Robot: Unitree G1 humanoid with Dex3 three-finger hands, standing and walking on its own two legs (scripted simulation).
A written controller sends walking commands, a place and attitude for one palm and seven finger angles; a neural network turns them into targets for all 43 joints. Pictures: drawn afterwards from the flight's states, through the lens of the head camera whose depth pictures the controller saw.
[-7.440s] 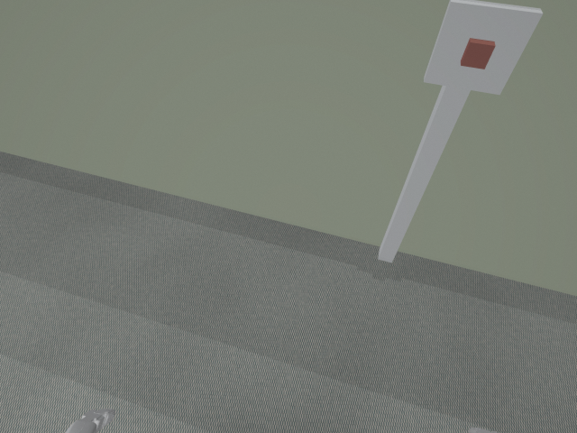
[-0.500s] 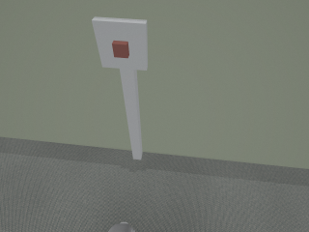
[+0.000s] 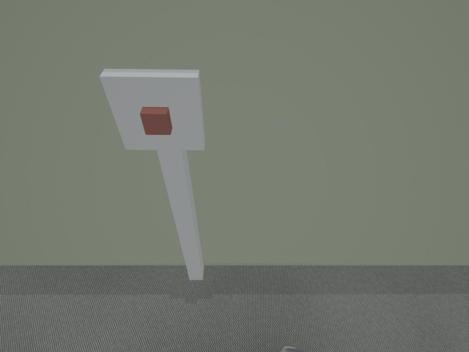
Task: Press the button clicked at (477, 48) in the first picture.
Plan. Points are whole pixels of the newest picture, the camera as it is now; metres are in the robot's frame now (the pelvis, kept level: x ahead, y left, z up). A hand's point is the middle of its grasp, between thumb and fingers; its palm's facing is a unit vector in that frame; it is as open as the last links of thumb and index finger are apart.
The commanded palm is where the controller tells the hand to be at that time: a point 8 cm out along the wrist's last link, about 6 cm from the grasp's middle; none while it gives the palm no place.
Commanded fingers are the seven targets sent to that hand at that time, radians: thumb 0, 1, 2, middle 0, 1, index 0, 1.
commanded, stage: come to a stop and stand still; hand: left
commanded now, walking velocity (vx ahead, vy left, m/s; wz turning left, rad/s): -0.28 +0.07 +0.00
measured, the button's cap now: (157, 120) +0.52 +0.18 +0.13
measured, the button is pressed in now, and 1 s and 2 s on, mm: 0 0 0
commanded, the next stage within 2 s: look again from close up in 1.58 s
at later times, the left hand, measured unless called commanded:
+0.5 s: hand out of the picture +0.04 +0.21 -0.19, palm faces +0.09 -0.98 -0.20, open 7.3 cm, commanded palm none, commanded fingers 0.00 0.90 0.90 -0.20 -0.30 -0.20 -0.30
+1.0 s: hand out of the picture -0.02 +0.15 -0.18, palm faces +0.00 -0.98 -0.21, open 7.3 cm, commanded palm none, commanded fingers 0.00 0.90 0.90 -0.20 -0.30 -0.20 -0.30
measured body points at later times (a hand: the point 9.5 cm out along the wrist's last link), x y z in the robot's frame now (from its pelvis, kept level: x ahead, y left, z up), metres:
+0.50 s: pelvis -0.01 +0.02 -0.01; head -0.02 +0.04 +0.44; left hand +0.03 +0.27 -0.17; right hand +0.04 -0.22 -0.15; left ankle -0.01 +0.12 -0.74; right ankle +0.06 -0.13 -0.71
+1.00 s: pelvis -0.01 -0.01 -0.01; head -0.01 -0.03 +0.44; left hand -0.02 +0.20 -0.16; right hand -0.04 -0.23 -0.18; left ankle +0.00 +0.12 -0.74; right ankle -0.04 -0.11 -0.74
